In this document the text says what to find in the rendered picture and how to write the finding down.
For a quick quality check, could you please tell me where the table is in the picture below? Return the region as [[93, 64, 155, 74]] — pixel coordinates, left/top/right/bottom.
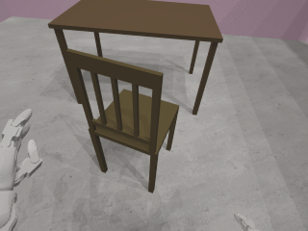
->
[[48, 0, 223, 116]]

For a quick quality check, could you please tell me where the left robot forearm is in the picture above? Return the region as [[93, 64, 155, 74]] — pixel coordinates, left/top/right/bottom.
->
[[0, 190, 18, 231]]

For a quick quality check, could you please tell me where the robot left hand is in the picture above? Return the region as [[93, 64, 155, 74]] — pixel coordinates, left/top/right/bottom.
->
[[0, 109, 43, 191]]

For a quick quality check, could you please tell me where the robot right hand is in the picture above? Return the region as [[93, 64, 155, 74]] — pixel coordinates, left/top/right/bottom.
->
[[234, 213, 260, 231]]

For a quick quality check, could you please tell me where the chair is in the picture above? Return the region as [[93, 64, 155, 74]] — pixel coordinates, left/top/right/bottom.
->
[[65, 48, 179, 193]]

